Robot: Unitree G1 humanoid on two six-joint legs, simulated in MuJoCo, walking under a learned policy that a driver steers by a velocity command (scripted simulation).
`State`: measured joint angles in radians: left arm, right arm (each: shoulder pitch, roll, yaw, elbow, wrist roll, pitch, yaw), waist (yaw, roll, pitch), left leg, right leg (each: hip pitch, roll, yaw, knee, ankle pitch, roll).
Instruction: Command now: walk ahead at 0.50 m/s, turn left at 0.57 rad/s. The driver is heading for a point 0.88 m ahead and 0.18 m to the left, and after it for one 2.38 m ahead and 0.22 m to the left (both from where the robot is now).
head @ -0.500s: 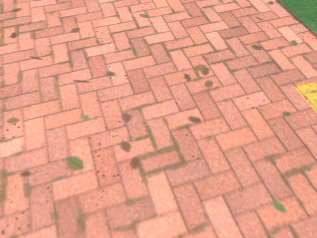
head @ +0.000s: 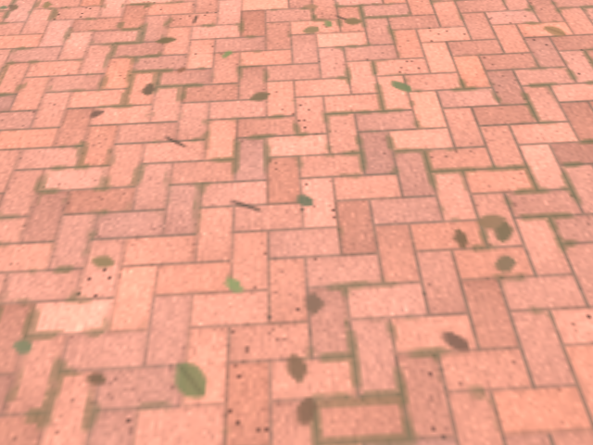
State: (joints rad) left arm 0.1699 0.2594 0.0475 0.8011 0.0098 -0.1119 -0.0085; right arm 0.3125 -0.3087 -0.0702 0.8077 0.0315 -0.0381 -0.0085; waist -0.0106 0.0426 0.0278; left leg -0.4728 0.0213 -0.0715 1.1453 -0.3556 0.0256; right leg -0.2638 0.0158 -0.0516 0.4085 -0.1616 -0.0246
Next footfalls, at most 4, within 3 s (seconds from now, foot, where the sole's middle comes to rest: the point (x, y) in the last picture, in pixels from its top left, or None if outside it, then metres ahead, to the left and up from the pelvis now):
0.38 left None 0.33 0.17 -0.78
0.84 right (277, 370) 0.66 0.10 -0.78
1.14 left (189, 443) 0.50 0.29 -0.78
1.78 left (186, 416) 0.56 0.30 -0.78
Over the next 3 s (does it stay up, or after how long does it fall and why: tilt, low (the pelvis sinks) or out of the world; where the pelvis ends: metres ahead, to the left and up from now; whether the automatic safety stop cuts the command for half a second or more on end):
stays up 1.12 0.06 0.00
